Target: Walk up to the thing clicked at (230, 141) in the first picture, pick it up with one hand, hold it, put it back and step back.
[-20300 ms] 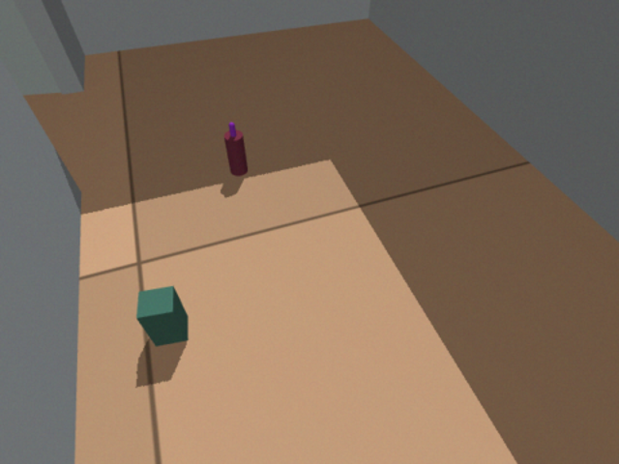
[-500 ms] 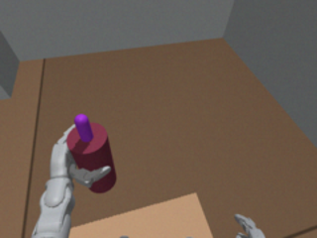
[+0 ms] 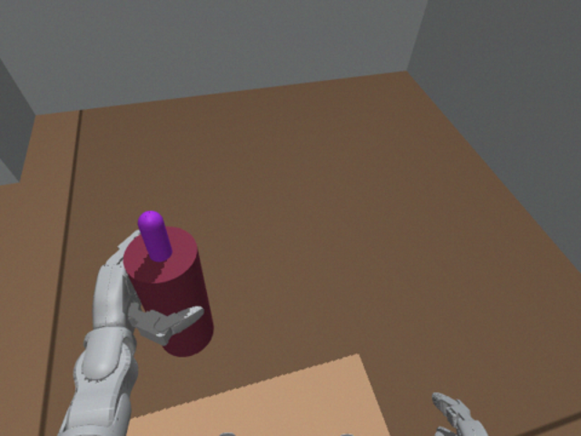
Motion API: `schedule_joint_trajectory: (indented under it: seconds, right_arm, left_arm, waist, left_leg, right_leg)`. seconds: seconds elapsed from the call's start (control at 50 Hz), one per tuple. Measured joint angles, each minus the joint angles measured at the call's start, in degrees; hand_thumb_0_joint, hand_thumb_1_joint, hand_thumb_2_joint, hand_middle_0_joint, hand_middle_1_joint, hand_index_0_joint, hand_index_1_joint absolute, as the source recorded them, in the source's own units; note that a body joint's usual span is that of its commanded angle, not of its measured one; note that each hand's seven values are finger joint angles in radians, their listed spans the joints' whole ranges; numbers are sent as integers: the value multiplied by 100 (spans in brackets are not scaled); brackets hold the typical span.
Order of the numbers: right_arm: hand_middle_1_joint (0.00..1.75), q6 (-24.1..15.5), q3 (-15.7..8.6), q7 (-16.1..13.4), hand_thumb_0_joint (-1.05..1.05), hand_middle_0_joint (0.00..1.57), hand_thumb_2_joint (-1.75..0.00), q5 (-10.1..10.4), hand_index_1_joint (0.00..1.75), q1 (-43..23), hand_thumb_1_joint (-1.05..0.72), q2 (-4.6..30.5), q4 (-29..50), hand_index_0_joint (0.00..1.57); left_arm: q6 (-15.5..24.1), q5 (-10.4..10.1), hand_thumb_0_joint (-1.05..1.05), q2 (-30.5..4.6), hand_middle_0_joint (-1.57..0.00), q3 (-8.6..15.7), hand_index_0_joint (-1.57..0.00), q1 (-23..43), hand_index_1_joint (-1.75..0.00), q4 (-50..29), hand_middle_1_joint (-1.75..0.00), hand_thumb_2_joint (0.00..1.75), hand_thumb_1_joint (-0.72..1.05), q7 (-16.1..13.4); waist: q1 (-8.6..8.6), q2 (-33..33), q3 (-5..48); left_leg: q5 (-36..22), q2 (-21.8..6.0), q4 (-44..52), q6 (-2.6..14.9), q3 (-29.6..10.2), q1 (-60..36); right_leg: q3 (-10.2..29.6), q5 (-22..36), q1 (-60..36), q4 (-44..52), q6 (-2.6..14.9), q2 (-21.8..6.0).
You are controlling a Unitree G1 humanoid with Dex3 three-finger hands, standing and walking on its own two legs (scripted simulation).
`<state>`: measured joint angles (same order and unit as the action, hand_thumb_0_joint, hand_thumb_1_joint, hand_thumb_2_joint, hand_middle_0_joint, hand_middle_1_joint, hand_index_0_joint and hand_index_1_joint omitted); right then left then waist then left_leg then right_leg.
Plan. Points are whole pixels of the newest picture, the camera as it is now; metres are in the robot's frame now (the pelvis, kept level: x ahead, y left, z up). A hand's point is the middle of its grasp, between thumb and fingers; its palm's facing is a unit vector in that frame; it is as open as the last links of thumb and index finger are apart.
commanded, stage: hold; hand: left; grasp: from the side
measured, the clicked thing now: (171, 285) +0.32 +0.16 +0.03
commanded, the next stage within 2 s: crouch in 0.08 s
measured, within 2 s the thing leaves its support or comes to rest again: neither
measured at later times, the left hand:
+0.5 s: hand (171, 296) +0.32 +0.17 -0.02, palm faces +0.14 -0.99 -0.02, open 11.4 cm
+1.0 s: hand (187, 332) +0.36 +0.20 -0.26, palm faces +0.18 -0.98 -0.06, open 11.4 cm
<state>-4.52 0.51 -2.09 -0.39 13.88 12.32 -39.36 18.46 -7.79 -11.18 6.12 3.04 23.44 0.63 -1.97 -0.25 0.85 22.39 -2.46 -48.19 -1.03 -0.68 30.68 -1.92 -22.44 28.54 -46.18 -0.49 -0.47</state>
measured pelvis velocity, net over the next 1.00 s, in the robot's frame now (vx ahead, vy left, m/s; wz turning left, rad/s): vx -0.04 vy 0.00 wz -0.05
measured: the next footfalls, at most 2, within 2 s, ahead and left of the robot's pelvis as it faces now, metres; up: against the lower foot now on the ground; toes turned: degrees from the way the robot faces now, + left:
none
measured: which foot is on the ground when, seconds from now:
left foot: down 0.00-1.00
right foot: down 0.00-1.00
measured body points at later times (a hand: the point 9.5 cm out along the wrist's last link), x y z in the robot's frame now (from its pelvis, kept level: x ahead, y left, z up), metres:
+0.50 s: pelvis -0.01 +0.00 -0.01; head +0.06 +0.02 +0.43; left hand +0.31 +0.22 -0.01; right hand +0.12 -0.25 -0.12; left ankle +0.02 +0.13 -0.70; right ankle +0.01 -0.13 -0.70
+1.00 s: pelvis -0.04 +0.00 -0.21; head +0.15 +0.03 +0.20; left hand +0.35 +0.25 -0.26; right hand +0.08 -0.26 -0.34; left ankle +0.02 +0.13 -0.70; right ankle +0.01 -0.13 -0.70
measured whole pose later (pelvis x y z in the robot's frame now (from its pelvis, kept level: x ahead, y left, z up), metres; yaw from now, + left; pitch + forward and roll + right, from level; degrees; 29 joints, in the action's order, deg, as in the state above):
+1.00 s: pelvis -0.04 +0.00 -0.21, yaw -3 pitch +33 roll -4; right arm -3.3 -0.5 4.3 -5.0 6.4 13.8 -42.1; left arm 42.6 -7.5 -16.4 18.7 24.0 52.1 3.0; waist -4.8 0.0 10.4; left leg 38.4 -2.8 -102.0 -1.0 -3.6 96.7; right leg -2.5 -38.6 94.1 -99.8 -0.4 -0.1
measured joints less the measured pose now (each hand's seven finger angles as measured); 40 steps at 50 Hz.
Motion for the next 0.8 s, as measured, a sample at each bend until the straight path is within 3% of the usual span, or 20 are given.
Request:
schedule_joint_trajectory:
  seconds: [0.12, 0.3, 0.46, 0.56, 0.68, 0.8]
  right_arm:
    - [30, -24, 9, -8, 1, 20, -91, 3, 30, -34, -93, -12, 4, 20]
    - [30, -67, -16, 26, 1, 20, -91, 16, 30, -59, -91, 25, -38, 20]
    - [30, -67, -49, 133, 1, 20, -90, -72, 30, -182, -89, -22, -42, 20]
    - [30, -77, -122, 244, 1, 20, -90, -169, 30, -248, -89, 0, -60, 20]
    - [30, -100, -193, 391, 1, 20, -90, -284, 30, -298, -89, 136, -98, 20]
    - [30, -31, -181, 485, 1, 20, -91, -356, 30, -418, -90, 221, -158, 20]
  left_arm:
    - [23, -46, -1, -52, -64, 98, -63, 50, -100, 6, -99, 104, -53, -15]
    - [21, -23, -1, -63, -64, -80, -64, 126, -99, 156, -98, 103, -53, 79]
    - [474, 20, -1, 98, -65, 191, -64, 444, -98, 777, -97, 103, -53, -16]
    - [1028, 76, -1, 57, -65, 409, -64, 759, -98, 1360, -97, 103, -53, -8]
    - [1774, 149, -1, -169, -65, 560, -65, 1210, -98, 2160, -97, 104, -53, 98]
    - [2163, 71, -1, -394, -66, 791, -65, 1620, -97, 2538, -96, 104, -54, 200]
  waist:
    - [12, -14, 4]
    - [35, -37, -1]
    - [-23, 93, -24]
    - [-76, 157, 73]
    - [-185, 128, 498]
    - [-273, 78, 830]
  left_leg:
    - [-5, 7, -10, 1, -14, 26]
    - [-2, 25, -15, 17, -9, 35]
    - [53, 22, -321, 15, -4, 557]
    - [227, 11, -946, 7, -54, 1436]
    - [687, -7, -2317, -16, -152, 3138]
    - [1214, -41, -3798, -18, -234, 4754]
  right_leg:
    - [-13, 0, 19, -8, -1, -6]
    - [-7, 0, 23, -6, -15, -23]
    - [11, -76, 572, -359, -7, -23]
    - [-16, -259, 1437, -981, 10, -17]
    - [-61, -722, 3104, -2321, 9, -6]
    - [-80, -1233, 4701, -3772, 14, 26]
